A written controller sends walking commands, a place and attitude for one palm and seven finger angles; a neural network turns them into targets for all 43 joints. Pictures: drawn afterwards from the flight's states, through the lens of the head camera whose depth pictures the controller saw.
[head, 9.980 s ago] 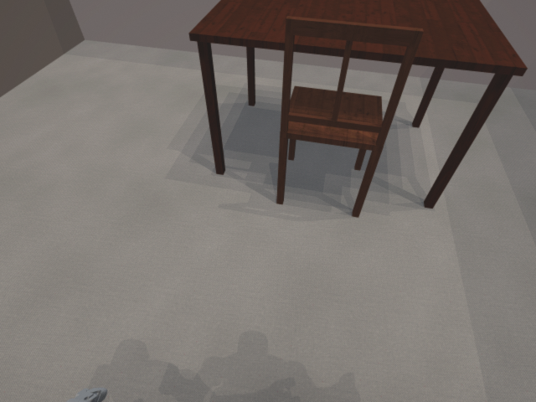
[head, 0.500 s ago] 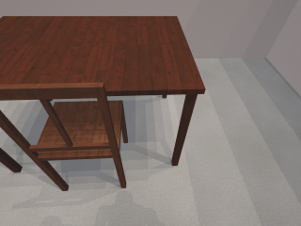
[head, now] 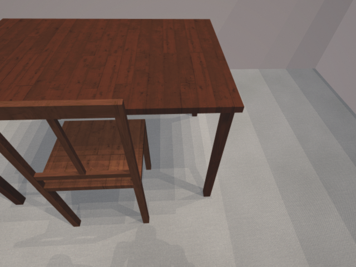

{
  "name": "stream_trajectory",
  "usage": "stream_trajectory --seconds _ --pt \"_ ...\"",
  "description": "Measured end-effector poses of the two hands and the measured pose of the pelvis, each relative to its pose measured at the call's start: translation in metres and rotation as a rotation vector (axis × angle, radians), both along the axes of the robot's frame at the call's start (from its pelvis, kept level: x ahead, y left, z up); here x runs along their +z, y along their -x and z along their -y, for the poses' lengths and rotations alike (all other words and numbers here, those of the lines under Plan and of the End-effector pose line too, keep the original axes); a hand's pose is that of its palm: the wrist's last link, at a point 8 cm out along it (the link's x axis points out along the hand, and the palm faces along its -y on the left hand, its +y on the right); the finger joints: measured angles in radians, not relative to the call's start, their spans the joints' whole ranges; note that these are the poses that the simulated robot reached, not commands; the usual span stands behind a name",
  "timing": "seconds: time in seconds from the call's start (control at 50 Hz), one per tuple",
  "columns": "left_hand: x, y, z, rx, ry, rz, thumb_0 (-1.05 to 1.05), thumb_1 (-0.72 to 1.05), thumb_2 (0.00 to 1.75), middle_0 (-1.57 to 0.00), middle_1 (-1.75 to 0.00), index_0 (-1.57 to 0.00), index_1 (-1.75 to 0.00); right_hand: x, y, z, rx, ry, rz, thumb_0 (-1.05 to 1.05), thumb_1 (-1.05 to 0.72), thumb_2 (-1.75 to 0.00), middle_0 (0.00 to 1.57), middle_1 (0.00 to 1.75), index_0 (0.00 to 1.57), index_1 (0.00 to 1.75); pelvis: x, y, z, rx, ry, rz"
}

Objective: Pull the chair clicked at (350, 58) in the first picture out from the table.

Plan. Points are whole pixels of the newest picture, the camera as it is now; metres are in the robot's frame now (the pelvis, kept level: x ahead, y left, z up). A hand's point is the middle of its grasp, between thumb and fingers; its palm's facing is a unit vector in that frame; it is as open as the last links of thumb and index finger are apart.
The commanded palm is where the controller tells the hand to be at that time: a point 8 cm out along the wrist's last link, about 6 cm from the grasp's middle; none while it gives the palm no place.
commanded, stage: look again from close up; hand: left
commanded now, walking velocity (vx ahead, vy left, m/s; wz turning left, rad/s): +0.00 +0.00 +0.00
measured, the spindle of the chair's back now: (69, 149) +0.47 +0.39 -0.09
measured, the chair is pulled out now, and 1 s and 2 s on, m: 0.00 0.00 0.00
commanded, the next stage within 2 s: raise the hand toward the chair's back in 1.72 s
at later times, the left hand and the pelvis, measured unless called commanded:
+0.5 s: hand out of the picture +0.02 +0.20 -0.17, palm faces -0.01 -0.97 -0.25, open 7.4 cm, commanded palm none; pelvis +0.00 +0.00 +0.00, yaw +0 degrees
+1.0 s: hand out of the picture +0.03 +0.20 -0.17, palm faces -0.01 -0.97 -0.26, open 7.4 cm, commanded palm none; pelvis +0.01 -0.01 +0.00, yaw +0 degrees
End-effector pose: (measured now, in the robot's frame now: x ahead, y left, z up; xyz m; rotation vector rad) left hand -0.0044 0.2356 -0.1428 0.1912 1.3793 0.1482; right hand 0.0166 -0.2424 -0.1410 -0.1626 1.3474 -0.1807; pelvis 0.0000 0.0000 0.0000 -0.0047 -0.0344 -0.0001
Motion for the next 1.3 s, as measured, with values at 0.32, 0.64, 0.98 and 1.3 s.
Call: stream_trajectory --seconds 0.32,0.64,0.98,1.3 --pt "0.004 -0.009 -0.01 -0.007 -0.019 0.017 0.01 0.91 0.9 -0.2 -0.3 -0.2 -0.3 0.003 -0.008 0.006 0.013 0.015 0.014 0.01 -0.91 -0.9 0.2 0.3 0.2 0.29 0.001 -0.002 -0.002 0.002 -0.002 -0.002" --pt "0.007 -0.02 -0.012 -0.014 -0.028 0.033 0.01 0.91 0.9 -0.2 -0.3 -0.2 -0.3 0.004 -0.015 0.013 0.019 0.024 0.021 0.01 -0.91 -0.9 0.2 0.3 0.21 0.29 0.002 -0.005 0.001 0.002 -0.003 -0.002" --pt "0.009 -0.027 -0.012 -0.013 -0.037 0.035 0.01 0.91 0.9 -0.2 -0.3 -0.2 -0.3 0.006 -0.022 0.022 0.03 0.034 0.017 0.01 -0.91 -0.9 0.2 0.3 0.21 0.29 0.003 -0.009 0.006 0.006 -0.003 -0.007" --pt "0.011 -0.035 -0.012 -0.01 -0.045 0.044 0.01 0.91 0.9 -0.2 -0.3 -0.21 -0.3 0.007 -0.036 0.028 0.047 0.041 0.032 0.01 -0.91 -0.9 0.2 0.3 0.21 0.29 0.003 -0.014 0.01 0.011 -0.004 -0.008"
